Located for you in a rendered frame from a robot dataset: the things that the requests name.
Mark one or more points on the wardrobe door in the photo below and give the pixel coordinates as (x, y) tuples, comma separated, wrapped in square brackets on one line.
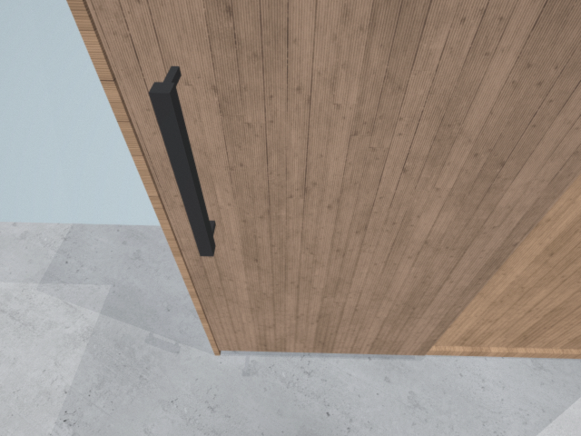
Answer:
[(534, 299), (369, 164)]

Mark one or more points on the handle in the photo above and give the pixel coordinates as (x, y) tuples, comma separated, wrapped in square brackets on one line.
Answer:
[(168, 111)]

